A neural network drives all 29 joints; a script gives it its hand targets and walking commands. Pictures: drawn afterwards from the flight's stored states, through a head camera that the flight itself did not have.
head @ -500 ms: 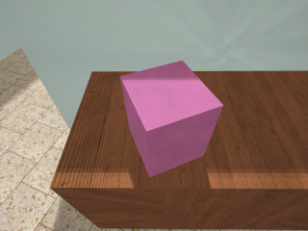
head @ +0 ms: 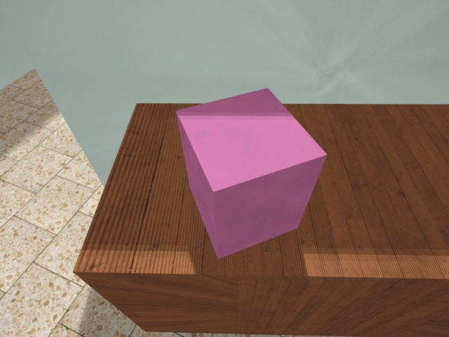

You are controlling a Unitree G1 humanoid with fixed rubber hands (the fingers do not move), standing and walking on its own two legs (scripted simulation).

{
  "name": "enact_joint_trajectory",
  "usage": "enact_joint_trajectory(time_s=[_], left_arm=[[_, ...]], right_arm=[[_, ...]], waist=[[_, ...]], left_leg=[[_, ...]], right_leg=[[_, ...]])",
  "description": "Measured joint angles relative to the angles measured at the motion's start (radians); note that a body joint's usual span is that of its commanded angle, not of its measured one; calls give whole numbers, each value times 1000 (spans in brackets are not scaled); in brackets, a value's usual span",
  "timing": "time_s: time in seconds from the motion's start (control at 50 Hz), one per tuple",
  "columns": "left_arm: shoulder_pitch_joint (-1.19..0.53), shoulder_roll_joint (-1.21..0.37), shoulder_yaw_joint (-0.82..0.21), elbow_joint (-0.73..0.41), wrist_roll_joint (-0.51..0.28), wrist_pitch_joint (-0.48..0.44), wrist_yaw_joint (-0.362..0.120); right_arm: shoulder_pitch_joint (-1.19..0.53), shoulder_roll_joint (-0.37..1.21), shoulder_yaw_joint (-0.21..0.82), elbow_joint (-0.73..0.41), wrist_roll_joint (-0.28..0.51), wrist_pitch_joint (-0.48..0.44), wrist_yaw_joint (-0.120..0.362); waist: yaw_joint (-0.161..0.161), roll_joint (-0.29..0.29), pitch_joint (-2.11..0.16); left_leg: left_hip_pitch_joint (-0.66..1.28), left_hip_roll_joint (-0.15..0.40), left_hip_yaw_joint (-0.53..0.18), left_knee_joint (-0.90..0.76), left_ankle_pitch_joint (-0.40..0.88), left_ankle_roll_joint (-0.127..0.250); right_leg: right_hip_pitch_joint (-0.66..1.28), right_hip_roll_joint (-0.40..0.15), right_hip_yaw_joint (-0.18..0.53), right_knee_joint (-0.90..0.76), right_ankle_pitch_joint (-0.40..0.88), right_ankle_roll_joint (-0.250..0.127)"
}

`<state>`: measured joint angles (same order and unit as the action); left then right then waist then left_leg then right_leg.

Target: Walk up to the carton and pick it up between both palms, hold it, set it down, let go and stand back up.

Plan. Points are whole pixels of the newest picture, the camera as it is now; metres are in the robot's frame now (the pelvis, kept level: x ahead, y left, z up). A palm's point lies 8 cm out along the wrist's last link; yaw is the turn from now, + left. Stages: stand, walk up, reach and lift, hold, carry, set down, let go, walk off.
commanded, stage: walk up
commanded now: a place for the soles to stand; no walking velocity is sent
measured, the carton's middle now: (242, 175) +0.43 +0.01 +0.02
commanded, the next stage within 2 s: reach and lift in 1.78 s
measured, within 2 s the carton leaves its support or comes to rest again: neither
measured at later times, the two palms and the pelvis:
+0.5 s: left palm out of the picture +0.06 +0.31 -0.11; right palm out of the picture +0.09 -0.32 -0.09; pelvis -0.01 +0.00 +0.00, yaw +1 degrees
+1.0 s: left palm out of the picture +0.04 +0.30 -0.12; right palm out of the picture +0.08 -0.33 -0.10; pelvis -0.01 -0.02 +0.00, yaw +3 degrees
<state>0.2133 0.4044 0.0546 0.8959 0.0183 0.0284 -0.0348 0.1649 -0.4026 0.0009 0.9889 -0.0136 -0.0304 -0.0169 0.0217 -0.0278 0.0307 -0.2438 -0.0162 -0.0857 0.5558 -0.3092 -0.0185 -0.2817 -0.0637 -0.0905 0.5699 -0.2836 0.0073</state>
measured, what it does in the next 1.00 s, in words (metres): steps on the spot: right foot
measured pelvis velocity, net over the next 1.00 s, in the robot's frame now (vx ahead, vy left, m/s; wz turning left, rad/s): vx -0.01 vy -0.02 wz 0.05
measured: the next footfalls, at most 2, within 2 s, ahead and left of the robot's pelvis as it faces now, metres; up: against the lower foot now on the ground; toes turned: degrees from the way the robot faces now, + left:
right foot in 0.96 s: +0.05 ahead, -0.16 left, +0.00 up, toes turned +0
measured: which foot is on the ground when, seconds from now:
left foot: down 0.00-1.00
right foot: down 0.00-0.72, up 0.74-0.94, down 0.96-1.00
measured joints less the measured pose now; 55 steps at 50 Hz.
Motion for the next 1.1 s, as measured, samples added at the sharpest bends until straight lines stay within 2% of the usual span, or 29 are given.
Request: enact_joint_trajectory(time_s=[0.56, 0.66, 0.7, 0.74, 0.8, 0.9, 0.94, 0.98, 1.06, 1.1], left_arm=[[0, 0, 0, 0, 0, 7, -2], [0, 0, 0, 0, 0, 4, 0], [-2, 0, 0, 0, 0, 4, 2], [-3, 0, 0, 1, 0, 10, 2], [-3, 0, 0, 0, 0, 21, 1], [-3, 0, 0, 0, 0, 21, 11], [-3, 1, 0, -1, 0, 21, 12], [-3, 0, 0, -1, 0, 13, 17], [-3, -1, 0, -1, 0, -6, 17], [-4, -1, 0, 0, 0, -9, 16]], right_arm=[[0, -1, 0, 0, 0, 0, -4], [0, -2, 0, 0, 0, 0, -4], [1, -3, 0, 0, 0, -1, -4], [3, 9, 0, 0, 0, -3, -4], [11, 9, 0, 0, 0, -9, -8], [11, 6, 0, 0, 0, -20, -22], [11, 6, 0, 0, 0, -20, -22], [11, 6, 0, 0, 0, -19, -22], [10, 9, 0, 0, 0, -10, -22], [11, 9, 0, 0, 0, -10, -19]], waist=[[1, -8, 1], [3, -7, 6], [-6, -6, 14], [-7, -24, 23], [-15, -27, 24], [-7, -27, 47], [-6, -28, 49], [-7, -25, 52], [-6, -15, 45], [-12, -12, 44]], left_leg=[[-8, -3, -16, 17, 0, 10], [-38, -3, 23, 116, -104, 34], [-18, -2, 32, 56, -14, 40], [-10, -10, 36, 57, -1, 37], [-6, -10, 19, 56, -27, 40], [-10, 3, 17, 54, -23, 32], [-19, 4, 18, 54, -21, 21], [-28, 6, 16, 67, -23, 9], [-30, 7, 22, 80, -88, 18], [-25, 8, 24, 57, -51, 20]], right_leg=[[0, -1, -14, 17, -8, -2], [0, -1, -23, 16, -8, -11], [0, -1, -32, 34, -18, -10], [1, -7, -22, 58, -44, -9], [-2, 4, 22, 150, -206, -10], [-4, 4, 77, 168, -226, -9], [1, 4, 78, 92, -166, -9], [11, 5, 75, 21, 7, -5], [14, 6, 64, 25, -17, 10], [14, 6, 54, 26, -23, 10]])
